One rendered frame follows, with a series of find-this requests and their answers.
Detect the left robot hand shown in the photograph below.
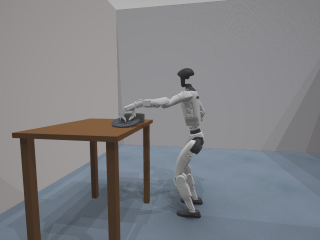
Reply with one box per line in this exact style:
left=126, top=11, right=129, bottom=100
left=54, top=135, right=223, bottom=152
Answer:
left=119, top=103, right=136, bottom=122

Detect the pot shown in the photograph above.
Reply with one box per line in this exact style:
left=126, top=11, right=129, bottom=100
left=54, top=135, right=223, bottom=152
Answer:
left=124, top=113, right=145, bottom=124

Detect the left robot upper arm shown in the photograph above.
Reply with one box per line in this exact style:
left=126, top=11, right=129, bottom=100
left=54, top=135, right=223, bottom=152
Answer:
left=160, top=90, right=193, bottom=109

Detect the right robot upper arm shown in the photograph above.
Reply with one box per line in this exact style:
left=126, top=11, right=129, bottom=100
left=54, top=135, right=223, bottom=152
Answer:
left=199, top=100, right=205, bottom=117

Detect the knob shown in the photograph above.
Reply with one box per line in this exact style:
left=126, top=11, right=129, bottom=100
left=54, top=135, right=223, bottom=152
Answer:
left=121, top=116, right=130, bottom=121

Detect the table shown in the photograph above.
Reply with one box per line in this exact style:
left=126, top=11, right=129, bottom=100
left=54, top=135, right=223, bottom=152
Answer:
left=12, top=118, right=153, bottom=240

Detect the lid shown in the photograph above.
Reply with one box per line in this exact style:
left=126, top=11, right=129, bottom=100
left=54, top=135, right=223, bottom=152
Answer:
left=111, top=116, right=140, bottom=128

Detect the robot left forearm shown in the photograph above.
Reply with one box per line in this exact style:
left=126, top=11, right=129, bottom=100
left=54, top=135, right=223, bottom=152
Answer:
left=134, top=97, right=170, bottom=109

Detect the humanoid robot torso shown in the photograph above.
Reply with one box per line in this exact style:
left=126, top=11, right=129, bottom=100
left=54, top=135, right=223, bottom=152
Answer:
left=181, top=89, right=205, bottom=145

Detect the robot right thigh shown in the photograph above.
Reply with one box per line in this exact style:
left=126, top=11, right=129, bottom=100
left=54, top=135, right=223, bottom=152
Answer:
left=182, top=137, right=192, bottom=175

